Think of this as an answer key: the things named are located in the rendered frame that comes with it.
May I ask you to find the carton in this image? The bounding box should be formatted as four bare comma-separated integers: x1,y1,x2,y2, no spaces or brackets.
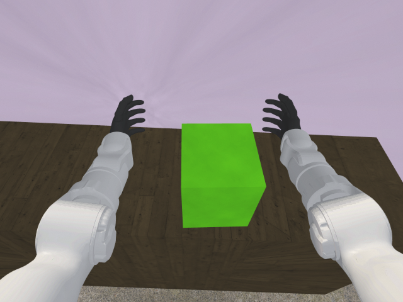
181,123,266,228

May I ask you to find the right robot upper arm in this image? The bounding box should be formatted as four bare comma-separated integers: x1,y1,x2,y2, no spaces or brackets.
307,193,403,302

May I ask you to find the right robot forearm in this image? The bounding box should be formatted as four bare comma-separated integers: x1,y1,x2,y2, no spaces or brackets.
280,129,392,243

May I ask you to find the left robot upper arm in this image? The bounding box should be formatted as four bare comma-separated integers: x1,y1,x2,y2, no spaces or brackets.
0,200,116,302

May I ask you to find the left robot forearm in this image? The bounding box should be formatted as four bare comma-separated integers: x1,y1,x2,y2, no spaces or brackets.
35,131,133,253

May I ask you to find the left robot hand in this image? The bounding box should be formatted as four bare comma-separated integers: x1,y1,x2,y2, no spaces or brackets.
110,95,145,137

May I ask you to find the right robot hand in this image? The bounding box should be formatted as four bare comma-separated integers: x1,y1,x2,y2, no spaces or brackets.
262,93,301,140

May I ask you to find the pedestal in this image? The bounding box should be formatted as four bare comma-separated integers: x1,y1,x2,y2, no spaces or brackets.
0,121,403,294

